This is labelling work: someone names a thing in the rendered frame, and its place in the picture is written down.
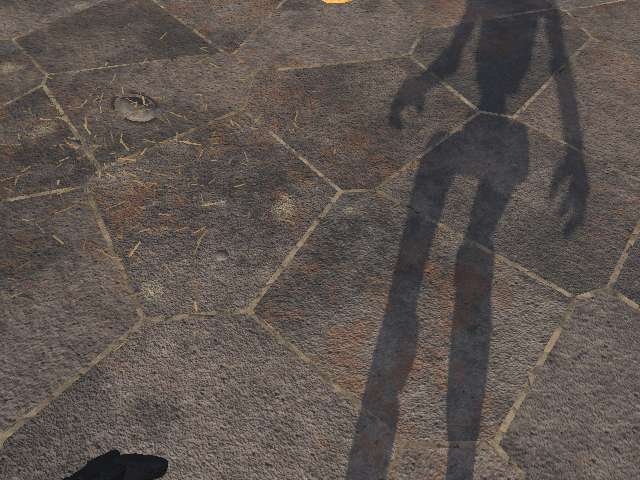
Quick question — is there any robot left hand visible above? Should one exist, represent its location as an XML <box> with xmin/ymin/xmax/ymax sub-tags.
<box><xmin>62</xmin><ymin>450</ymin><xmax>168</xmax><ymax>480</ymax></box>

